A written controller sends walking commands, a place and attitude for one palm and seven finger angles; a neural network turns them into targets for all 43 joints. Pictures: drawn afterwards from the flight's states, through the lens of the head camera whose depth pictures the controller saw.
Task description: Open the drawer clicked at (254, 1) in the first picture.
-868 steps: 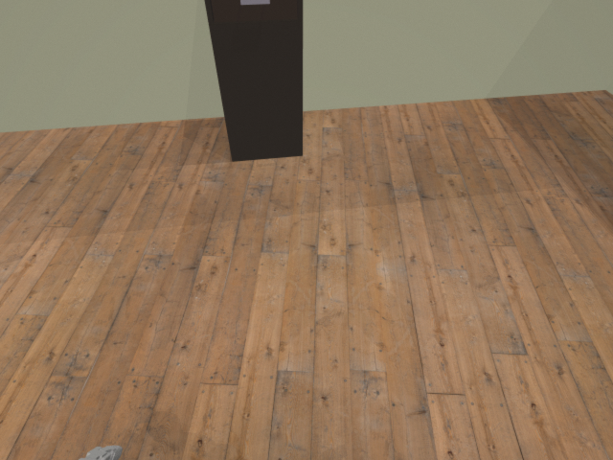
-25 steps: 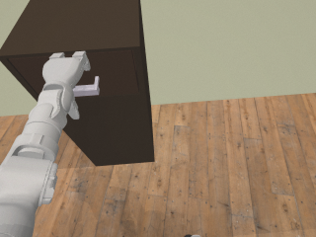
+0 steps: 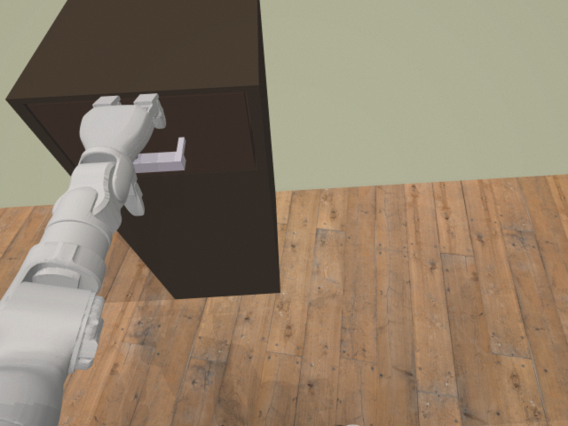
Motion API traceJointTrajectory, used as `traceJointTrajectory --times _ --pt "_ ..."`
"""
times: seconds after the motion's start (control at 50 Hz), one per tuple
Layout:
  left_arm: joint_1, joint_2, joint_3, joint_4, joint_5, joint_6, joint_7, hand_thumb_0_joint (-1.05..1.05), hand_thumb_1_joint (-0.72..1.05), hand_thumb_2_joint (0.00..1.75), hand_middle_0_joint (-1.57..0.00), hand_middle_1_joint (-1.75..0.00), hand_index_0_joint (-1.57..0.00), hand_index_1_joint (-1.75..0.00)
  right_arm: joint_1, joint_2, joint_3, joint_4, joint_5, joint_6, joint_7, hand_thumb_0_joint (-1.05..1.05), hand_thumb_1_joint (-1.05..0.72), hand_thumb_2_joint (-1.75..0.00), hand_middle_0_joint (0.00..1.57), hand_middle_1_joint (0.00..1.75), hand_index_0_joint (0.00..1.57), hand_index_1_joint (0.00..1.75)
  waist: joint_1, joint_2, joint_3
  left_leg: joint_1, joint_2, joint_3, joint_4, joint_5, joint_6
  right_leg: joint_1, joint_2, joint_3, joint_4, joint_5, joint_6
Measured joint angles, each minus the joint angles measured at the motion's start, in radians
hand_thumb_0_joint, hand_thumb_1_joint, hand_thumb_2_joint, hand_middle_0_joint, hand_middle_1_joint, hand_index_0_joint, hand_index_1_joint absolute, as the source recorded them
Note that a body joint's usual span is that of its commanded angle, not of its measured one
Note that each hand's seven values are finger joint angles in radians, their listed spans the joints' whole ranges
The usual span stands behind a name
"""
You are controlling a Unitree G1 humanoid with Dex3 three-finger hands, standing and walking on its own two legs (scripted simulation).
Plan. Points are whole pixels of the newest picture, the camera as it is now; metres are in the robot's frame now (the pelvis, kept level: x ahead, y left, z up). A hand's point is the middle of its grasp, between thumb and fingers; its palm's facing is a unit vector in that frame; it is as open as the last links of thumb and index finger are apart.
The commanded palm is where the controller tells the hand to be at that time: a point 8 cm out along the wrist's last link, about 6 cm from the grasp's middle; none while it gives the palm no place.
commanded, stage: re-aim the fingers above the handle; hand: left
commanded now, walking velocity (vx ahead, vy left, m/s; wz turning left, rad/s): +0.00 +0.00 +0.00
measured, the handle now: (152, 153) +0.55 +0.22 +0.03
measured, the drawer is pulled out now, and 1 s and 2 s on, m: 0.00 0.00 0.00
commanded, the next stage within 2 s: lower the fingers behind the handle in 0.18 s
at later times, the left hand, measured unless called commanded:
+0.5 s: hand (135, 164) +0.48 +0.22 +0.08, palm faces -0.03 +0.01 -1.00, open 13.9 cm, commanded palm +0.46 +0.22 +0.13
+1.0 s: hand (148, 175) +0.49 +0.22 +0.04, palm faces -0.06 -0.01 -1.00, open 13.9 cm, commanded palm +0.47 +0.22 +0.09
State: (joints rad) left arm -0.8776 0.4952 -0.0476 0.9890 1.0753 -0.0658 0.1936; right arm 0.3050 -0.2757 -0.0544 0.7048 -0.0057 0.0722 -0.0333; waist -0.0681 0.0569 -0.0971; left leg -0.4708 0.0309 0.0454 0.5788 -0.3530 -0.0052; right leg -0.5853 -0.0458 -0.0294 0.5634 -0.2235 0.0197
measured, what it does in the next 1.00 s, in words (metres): stands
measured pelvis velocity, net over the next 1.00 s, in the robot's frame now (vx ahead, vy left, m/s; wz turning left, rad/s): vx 0.00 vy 0.00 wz -0.01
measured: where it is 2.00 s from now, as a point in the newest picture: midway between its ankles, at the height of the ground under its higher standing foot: outside the picture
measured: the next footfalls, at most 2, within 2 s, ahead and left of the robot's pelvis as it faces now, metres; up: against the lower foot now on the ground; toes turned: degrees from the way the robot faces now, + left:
none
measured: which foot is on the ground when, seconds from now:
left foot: down 0.00-1.00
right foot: down 0.00-1.00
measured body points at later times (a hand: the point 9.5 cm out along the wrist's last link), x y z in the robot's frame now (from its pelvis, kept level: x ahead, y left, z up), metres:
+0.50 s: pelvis -0.01 +0.00 +0.00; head +0.07 -0.02 +0.44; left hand +0.48 +0.22 +0.13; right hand +0.04 -0.27 -0.14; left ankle -0.05 +0.12 -0.73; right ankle +0.02 -0.14 -0.73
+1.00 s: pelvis +0.00 +0.00 -0.01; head +0.10 -0.01 +0.43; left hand +0.49 +0.22 +0.09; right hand +0.00 -0.27 -0.14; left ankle -0.05 +0.12 -0.73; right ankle +0.02 -0.14 -0.73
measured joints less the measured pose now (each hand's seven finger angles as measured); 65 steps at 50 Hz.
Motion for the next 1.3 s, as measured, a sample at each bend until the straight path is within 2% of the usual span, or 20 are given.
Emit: traceJointTrajectory --times 0.34,0.56,0.8,0.94,1.06,1.3 --pt "0.016 -0.012 -0.006 -0.004 -0.002 0.022 0.004 0.0 -0.49 0.3 -0.32 -1.2 -0.32 -1.2 0.009 0.006 0.004 0.01 0.003 0.006 0.005 0.0 -0.9 -0.9 0.2 0.3 0.2 0.3 0.002 0.004 0.004 0.016 -0.004 0.005 -0.006 0.005 0.005 0.014 -0.003 0.006 -0.007 0.007 0.004" --pt "-0.008 0.004 0.006 0.047 0.017 -0.011 0.029 0.0 -0.49 0.3 -0.32 -1.2 -0.32 -1.2 0.014 0.002 0.001 0.005 -0.005 -0.017 0.0 0.0 -0.9 -0.9 0.2 0.3 0.2 0.3 -0.012 -0.008 0.005 -0.037 -0.003 0.006 0.024 -0.001 0.004 -0.037 -0.002 0.008 0.018 0.005 0.002" --pt "-0.013 0.016 0.032 0.086 0.026 0.002 0.064 0.0 -0.49 0.3 -0.32 -1.2 -0.32 -1.2 0.03 -0.002 -0.002 0.025 -0.013 -0.016 0.007 0.0 -0.9 -0.9 0.2 0.3 0.2 0.3 -0.033 -0.01 -0.003 -0.095 0.004 0.008 0.064 -0.019 0.004 -0.093 0.004 0.012 0.048 -0.005 0.002" --pt "-0.011 0.009 0.02 0.092 0.022 -0.005 0.07 0.0 -0.49 0.3 -0.32 -1.2 -0.32 -1.2 0.043 0.0 -0.006 0.035 -0.016 -0.019 0.01 0.0 -0.9 -0.9 0.2 0.3 0.2 0.3 -0.033 -0.005 -0.009 -0.117 0.005 0.005 0.083 -0.03 0.005 -0.111 0.004 0.01 0.061 -0.013 0.004" --pt "-0.004 0.012 0.042 0.102 0.028 -0.013 0.086 0.0 -0.49 0.3 -0.32 -1.2 -0.32 -1.2 0.033 0.002 0.001 0.035 -0.021 -0.017 0.013 0.0 -0.9 -0.9 0.2 0.3 0.2 0.3 -0.041 -0.009 -0.013 -0.141 0.006 0.009 0.103 -0.041 0.006 -0.137 0.005 0.014 0.079 -0.021 0.006" --pt "0.014 -0.023 0.025 0.088 0.03 0.004 0.121 0.0 -0.49 0.3 -0.32 -1.2 -0.32 -1.2 0.029 0.008 -0.009 0.042 -0.032 -0.014 0.028 0.0 -0.9 -0.9 0.2 0.3 0.2 0.3 -0.033 -0.003 -0.03 -0.182 0.004 -0.002 0.144 -0.06 0.008 -0.17 0.001 0.006 0.111 -0.038 0.008"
